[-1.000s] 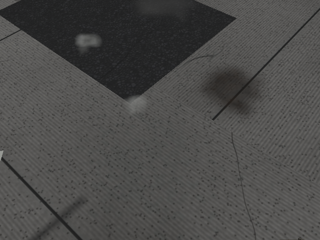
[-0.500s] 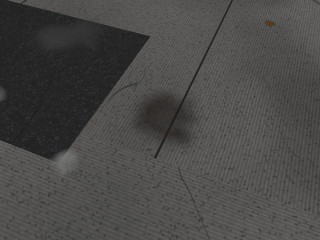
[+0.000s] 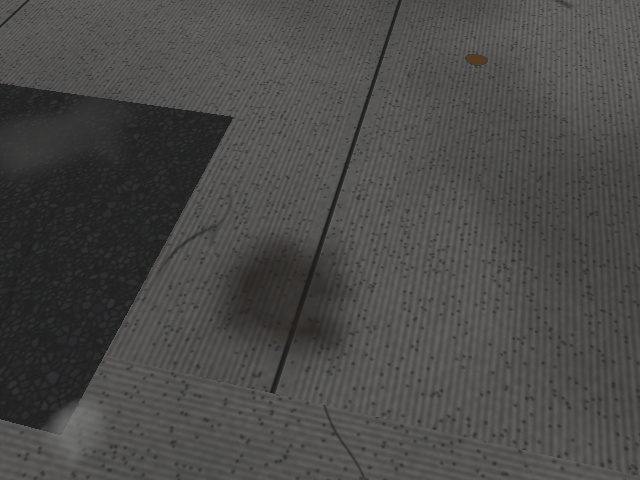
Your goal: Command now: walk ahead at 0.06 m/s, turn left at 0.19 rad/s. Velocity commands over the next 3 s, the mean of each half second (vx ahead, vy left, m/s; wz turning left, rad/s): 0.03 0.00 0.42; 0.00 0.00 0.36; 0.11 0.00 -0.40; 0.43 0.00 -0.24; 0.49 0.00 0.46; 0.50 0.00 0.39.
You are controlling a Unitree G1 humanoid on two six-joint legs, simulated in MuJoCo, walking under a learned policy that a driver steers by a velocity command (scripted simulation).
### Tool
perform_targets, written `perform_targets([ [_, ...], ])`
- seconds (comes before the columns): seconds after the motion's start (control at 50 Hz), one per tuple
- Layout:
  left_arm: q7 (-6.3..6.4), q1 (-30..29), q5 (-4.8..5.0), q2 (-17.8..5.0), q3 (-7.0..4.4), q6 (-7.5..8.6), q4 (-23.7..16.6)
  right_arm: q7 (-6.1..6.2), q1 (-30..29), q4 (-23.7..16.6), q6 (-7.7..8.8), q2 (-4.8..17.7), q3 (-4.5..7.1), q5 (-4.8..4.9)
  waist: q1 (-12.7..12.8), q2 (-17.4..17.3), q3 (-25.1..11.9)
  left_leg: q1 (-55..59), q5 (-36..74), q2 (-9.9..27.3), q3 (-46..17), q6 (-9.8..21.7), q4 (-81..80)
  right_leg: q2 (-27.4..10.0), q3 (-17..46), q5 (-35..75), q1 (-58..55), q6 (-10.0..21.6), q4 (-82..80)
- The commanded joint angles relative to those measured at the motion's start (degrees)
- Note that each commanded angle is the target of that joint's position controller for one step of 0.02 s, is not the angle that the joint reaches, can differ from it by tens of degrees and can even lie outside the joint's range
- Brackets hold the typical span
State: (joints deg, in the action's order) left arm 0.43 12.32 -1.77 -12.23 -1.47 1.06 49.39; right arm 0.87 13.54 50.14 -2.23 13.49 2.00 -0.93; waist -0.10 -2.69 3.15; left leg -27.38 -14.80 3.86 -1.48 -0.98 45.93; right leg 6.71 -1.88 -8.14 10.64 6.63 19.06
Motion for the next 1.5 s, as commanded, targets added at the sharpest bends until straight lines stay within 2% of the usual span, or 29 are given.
perform_targets([
  [0.02, 0.97, 1.59, -0.01, -9.09, -1.88, -0.05, -1.66, 0.1, -0.36, -2.94, 0.36, 5.48, 1.27, 0.02, 1.36, 7.57, -3.86, 5.47, -3.89, -1.54, 0.87, 0.84, -2.65, -19.06, 8.37, 15.47, -1.56, 6.03, -3.96],
  [0.1, 2.15, 2.28, 0.69, -10.28, -2.59, -1.16, -1.04, 0.31, 1.0, -3.16, 0.88, 4.4, 1.27, 0.36, 1.37, 6.9, -3.53, 5.76, -10.1, -3.12, 2.78, 2.11, -7.82, -21.77, 9.77, 23.06, -6.53, 7.21, 1.79],
  [0.16, 2.81, 1.29, 1.03, -11.06, -3.31, -1.63, -1.07, 0.51, 3.67, -2.82, 1.96, 4.73, 1.34, 0.24, -0.81, 4.39, -4.02, 14.0, 5.43, -2.71, -0.12, 4.2, -23.14, -18.86, 6.21, 20.46, -3.91, 2.16, 9.46],
  [0.18, 2.75, 1.21, 0.98, -9.17, -2.99, -1.54, -2.55, 0.74, 5.35, -2.95, 2.5, 9.47, 2.4, -0.6, 0.02, -2.77, -5.43, 18.69, 19.78, 5.25, -11.45, 6.96, -25.9, -13.64, 1.65, 10.47, 1.93, -1.21, 18.88],
  [0.2, 2.83, -1.26, 1.72, -5.79, -2.38, -1.91, -4.39, 0.4, 6.1, -2.76, 2.24, 14.62, 4.08, 0.27, -0.79, -11.96, -2.83, 22.02, 45.61, 15.5, -24.35, 16.02, -25.25, -2.46, -3.8, -16.39, 14.12, -5.07, 26.48],
  [0.22, 2.86, -3.26, 0.86, -6.35, -2.25, -2.65, -4.45, 0.15, 9.97, -2.0, 2.18, 12.52, 3.78, 0.22, -3.1, -7.57, -4.37, 24.06, 48.78, 17.72, -25.51, 20.78, -26.11, -2.75, 1.03, -28.18, 18.06, -5.82, 37.63],
  [0.26, 2.17, -3.02, 1.2, -6.57, -2.49, -3.0, -3.83, 0.52, 4.6, -3.02, 1.47, 10.49, 3.6, 0.4, -0.29, -1.39, -2.72, 22.17, 40.18, 10.91, -18.26, 18.16, -26.22, -5.02, 4.14, -21.81, 19.97, -6.86, 42.93],
  [0.32, 1.43, -2.98, 0.61, -8.26, -2.84, -2.95, -4.11, 0.52, 1.22, -4.61, 0.88, 9.17, 3.48, 0.88, 0.38, -2.83, -4.98, 24.75, 40.17, 5.99, -14.72, 15.0, -25.28, -5.36, 3.65, -16.64, 20.5, -8.77, 40.94],
  [0.52, 1.67, -5.96, 1.58, -8.59, -1.95, -2.96, -7.73, -0.25, 1.88, -5.51, -0.12, 13.19, 5.19, -0.02, -2.05, -4.98, -6.19, 21.22, 30.01, 4.78, -22.74, 13.99, -24.0, -4.51, 4.34, -15.99, 13.88, -8.79, 25.98],
  [0.62, 2.34, 1.52, 1.54, -8.79, -1.87, -1.5, -6.94, -0.79, -5.04, -7.16, -0.69, 13.18, 5.26, 0.79, 2.78, -4.69, -5.51, 13.13, 19.67, 0.32, -26.0, 8.02, -20.64, -3.48, 4.41, -6.62, -1.85, -6.9, 3.19],
  [0.64, 2.94, 2.48, 0.71, -12.11, -2.57, -1.02, -6.91, -0.72, -4.36, -7.82, -0.48, 10.66, 4.56, 1.09, 2.23, 1.36, -5.43, 7.77, 8.07, -3.59, -22.53, 4.72, -15.37, -10.94, 11.45, -7.31, -6.77, -5.33, -4.17],
  [0.66, 3.16, -0.46, 0.37, -17.65, -3.34, -1.19, -8.67, -0.55, 0.38, -8.35, -0.21, 5.82, 3.45, 1.16, -1.07, 15.28, -6.13, -0.73, -13.48, -13.06, -10.55, 1.58, -3.36, -26.65, 27.82, -2.53, -10.97, -0.62, -7.74],
  [0.68, 2.59, -0.77, 0.22, -18.14, -3.63, -1.81, -8.88, -0.08, 0.81, -7.36, -0.54, 11.12, 4.67, -0.46, -0.19, 13.63, -5.78, -0.85, -20.31, -12.26, -5.93, 1.13, 7.54, -30.63, 30.38, 1.58, -2.97, 5.69, -6.32],
  [0.7, 2.2, -2.12, 0.31, -14.45, -2.68, -1.87, -9.46, -0.26, 0.45, -6.83, -0.74, 12.53, 5.2, -0.65, -1.34, 10.05, -3.35, 0.11, -17.66, -9.88, -6.54, 1.16, 13.44, -28.7, 27.15, 3.11, 0.41, 6.84, -6.16],
  [0.76, 2.08, -6.37, 0.45, -10.38, -1.58, -1.61, -10.36, -1.87, 1.9, -4.89, -1.51, 10.7, 4.91, -0.25, -2.65, 11.5, -1.34, 0.22, -9.72, -9.42, -5.21, -0.18, 19.21, -18.81, 13.38, 8.5, 0.44, 3.45, -4.18],
  [0.96, 0.04, 1.06, 0.36, -11.64, -1.4, -1.14, -4.22, 0.22, -1.75, -2.65, -1.87, 6.12, 1.36, 0.56, 0.91, 14.38, -3.13, 15.98, -7.24, -7.94, 1.48, 0.1, -18.5, -16.88, 13.71, 18.51, -3.34, 4.18, 0.81],
  [1.0, -0.27, 1.74, 1.28, -13.27, -2.06, -1.28, -3.41, 1.32, 1.32, -1.09, -0.66, 8.09, 1.64, 0.19, -0.99, 11.12, -3.79, 24.73, 7.48, -5.79, -0.46, 1.5, -31.16, -16.47, 15.24, 21.36, 0.66, 0.81, 3.88],
  [1.02, -0.48, 2.14, 1.86, -12.02, -1.78, -0.81, -4.06, 1.86, 1.93, -1.09, 0.31, 10.93, 2.02, -0.53, -0.5, 7.06, -6.59, 31.0, 9.24, 0.52, -5.74, 2.7, -30.79, -15.21, 14.64, 15.42, 5.11, -1.59, 5.68],
  [1.04, -0.73, 2.32, 2.54, -8.38, -1.04, -0.52, -5.42, 2.02, -0.43, -1.65, 0.73, 15.13, 2.68, -0.62, 1.62, -3.03, -6.14, 31.5, 19.4, 9.14, -13.36, 6.37, -29.46, -8.59, 8.5, 1.17, 10.85, -3.72, 9.98],
  [1.06, -0.11, 0.76, 2.13, -8.4, -0.97, -1.34, -4.9, 1.58, -2.84, -1.46, 0.78, 13.83, 2.63, 0.3, 0.21, -7.67, -4.88, 22.95, 20.54, 13.08, -13.08, 10.87, -28.61, -5.59, 3.93, -14.68, 7.3, -4.23, 14.87],
  [1.12, -0.05, 1.05, 1.56, -10.8, -2.91, -3.32, -3.7, 1.62, -5.13, -2.65, 0.96, 9.84, 1.61, -0.35, -0.02, -6.25, -0.33, 19.84, 27.92, 12.81, -9.75, 14.14, -29.06, -4.56, 3.2, -23.27, 13.29, -4.51, 35.92],
  [1.24, -1.52, 0.16, 1.35, -7.59, -2.46, -4.29, -4.55, 1.7, -4.76, -2.63, 0.68, 10.42, 1.98, -0.43, -0.84, -7.19, -1.92, 23.24, 28.5, 10.61, -2.51, 12.26, -25.24, -6.29, 0.3, -20.06, 11.91, -6.77, 28.24],
  [1.32, -3.0, -0.45, 1.26, -8.62, -2.71, -4.5, -6.15, 0.29, -4.61, -3.04, 0.98, 13.77, 3.46, -1.01, -0.68, -7.41, -2.5, 17.64, -7.12, 12.0, -4.12, 10.76, -28.68, -5.53, -3.02, -17.73, 3.29, -3.84, 16.73],
  [1.36, -2.89, 8.8, 0.77, -9.19, -3.38, -3.57, -2.24, -0.03, -6.77, -3.75, 1.13, 11.74, 3.25, -0.96, 4.09, -0.4, -1.7, 5.23, -19.18, 8.15, 0.78, 7.33, -18.96, -3.1, -2.16, -15.91, -11.47, -1.46, 6.98],
  [1.38, -2.16, 15.16, 0.25, -13.46, -4.51, -2.54, -0.67, -0.59, -7.86, -5.11, 1.27, 7.04, 2.0, -1.42, 6.7, 15.76, -1.41, -4.73, -22.14, 1.84, 9.18, 3.77, 1.99, -15.48, 17.7, -29.46, -16.31, 1.75, -4.39],
  [1.4, -2.35, 16.5, 0.41, -18.8, -5.15, -1.62, -1.82, -0.47, -14.3, -9.9, 1.46, 5.57, 1.16, -1.77, 7.49, 22.08, 2.33, -18.45, -23.04, -6.66, 5.23, 2.44, 10.31, -27.09, 44.83, -38.33, -12.42, 8.59, -13.84],
  [1.42, -1.94, 13.67, 0.32, -16.22, -4.65, -1.53, -2.12, -0.68, -15.48, -10.14, 2.03, 9.05, 1.76, -1.62, 5.61, 12.26, 6.38, -18.47, -16.52, -2.04, -0.8, 2.85, 14.12, -27.31, 42.49, -39.46, -8.17, 10.4, -14.72],
  [1.44, -1.47, 9.94, 0.87, -14.3, -4.04, -1.39, -3.14, -1.41, -13.21, -8.81, 2.81, 10.43, 2.18, -0.42, 2.98, 9.31, 7.49, -16.65, -9.33, -0.56, -0.84, 2.84, 13.67, -24.3, 36.8, -36.78, -6.06, 9.18, -14.09],
  [1.5, -0.64, 7.35, 1.24, -12.13, -3.43, 0.24, -3.84, -2.59, -8.06, -5.22, 4.07, 10.05, 2.07, -1.96, 1.16, 7.53, 3.89, -12.05, 1.18, 0.16, 0.2, 0.91, 11.44, -16.58, 23.98, -11.52, -9.52, 6.12, -12.48],
])
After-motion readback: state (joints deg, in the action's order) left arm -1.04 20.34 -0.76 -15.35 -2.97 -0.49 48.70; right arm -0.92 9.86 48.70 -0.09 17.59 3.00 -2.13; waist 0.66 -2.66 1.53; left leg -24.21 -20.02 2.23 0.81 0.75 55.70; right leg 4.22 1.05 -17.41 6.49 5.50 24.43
